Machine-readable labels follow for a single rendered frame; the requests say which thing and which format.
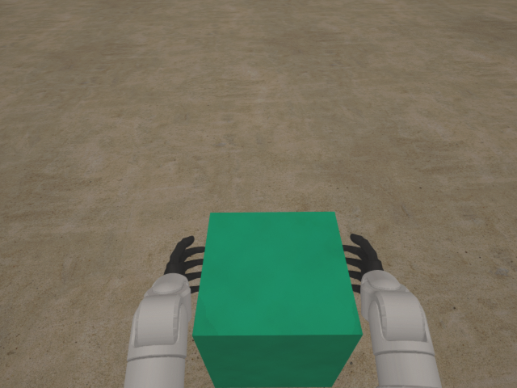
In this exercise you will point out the left robot forearm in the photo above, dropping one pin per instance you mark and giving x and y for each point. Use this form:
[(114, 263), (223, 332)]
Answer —
[(158, 340)]

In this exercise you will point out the carton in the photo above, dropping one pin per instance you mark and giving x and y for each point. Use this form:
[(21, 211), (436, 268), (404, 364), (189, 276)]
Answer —
[(275, 306)]

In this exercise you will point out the robot right hand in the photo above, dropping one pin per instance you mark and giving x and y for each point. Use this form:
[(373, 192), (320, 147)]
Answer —
[(368, 261)]

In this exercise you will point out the robot left hand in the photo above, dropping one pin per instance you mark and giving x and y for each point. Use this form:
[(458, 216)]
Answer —
[(179, 255)]

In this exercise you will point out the right robot forearm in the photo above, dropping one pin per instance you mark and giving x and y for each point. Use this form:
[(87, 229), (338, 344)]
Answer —
[(401, 340)]

